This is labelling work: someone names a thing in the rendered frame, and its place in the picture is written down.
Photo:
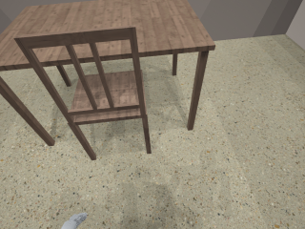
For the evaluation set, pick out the robot left hand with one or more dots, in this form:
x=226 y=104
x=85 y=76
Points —
x=74 y=221

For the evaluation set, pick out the table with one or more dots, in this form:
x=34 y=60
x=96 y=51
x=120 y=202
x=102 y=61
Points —
x=162 y=27

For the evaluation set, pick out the chair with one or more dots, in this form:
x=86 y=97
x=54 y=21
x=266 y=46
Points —
x=100 y=97

